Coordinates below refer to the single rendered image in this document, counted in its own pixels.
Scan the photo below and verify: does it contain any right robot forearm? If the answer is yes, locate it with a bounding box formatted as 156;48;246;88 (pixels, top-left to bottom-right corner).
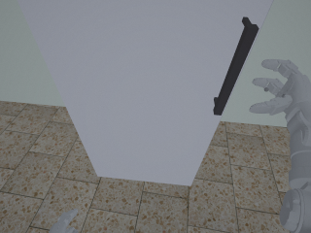
285;101;311;192

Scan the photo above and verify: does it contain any right robot hand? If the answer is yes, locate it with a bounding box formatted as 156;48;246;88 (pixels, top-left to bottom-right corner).
249;59;311;116

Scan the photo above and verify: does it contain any fridge door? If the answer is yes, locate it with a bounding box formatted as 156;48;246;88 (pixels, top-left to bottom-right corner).
17;0;273;186

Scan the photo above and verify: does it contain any handle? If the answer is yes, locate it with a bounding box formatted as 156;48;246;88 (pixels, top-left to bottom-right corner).
213;17;259;116

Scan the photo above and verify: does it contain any right robot upper arm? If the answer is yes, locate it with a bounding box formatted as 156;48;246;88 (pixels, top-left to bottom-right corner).
279;188;311;233

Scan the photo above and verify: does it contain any left robot hand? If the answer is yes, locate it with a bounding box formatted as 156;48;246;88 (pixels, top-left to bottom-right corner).
49;209;79;233

